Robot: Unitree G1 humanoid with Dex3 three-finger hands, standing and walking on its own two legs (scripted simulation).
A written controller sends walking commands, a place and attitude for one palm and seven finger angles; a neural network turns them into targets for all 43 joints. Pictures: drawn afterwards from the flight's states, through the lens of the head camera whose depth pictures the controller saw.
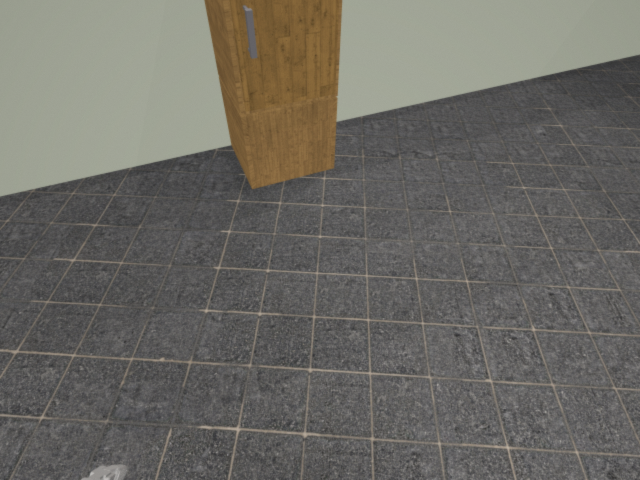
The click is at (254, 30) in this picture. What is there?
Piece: cupboard door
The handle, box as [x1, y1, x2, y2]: [243, 5, 257, 58]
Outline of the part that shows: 243,5 243,9 245,11 249,43 248,50 250,56 253,58 257,57 252,10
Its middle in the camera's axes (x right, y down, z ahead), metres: -0.25 -0.71 +1.33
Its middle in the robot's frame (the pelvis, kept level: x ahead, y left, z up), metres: +1.46 +0.33 -0.04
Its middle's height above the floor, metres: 0.73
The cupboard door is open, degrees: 0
